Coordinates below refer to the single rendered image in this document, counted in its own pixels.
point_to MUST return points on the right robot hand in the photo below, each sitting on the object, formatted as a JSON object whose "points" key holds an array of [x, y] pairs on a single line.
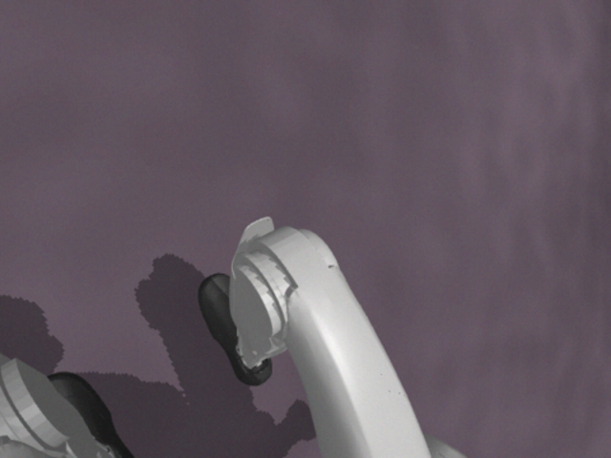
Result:
{"points": [[439, 449]]}

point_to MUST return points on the right robot foot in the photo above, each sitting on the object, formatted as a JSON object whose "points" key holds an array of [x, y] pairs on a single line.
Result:
{"points": [[214, 305]]}

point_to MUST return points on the left robot foot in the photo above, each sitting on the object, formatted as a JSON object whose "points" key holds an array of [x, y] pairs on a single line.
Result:
{"points": [[96, 415]]}

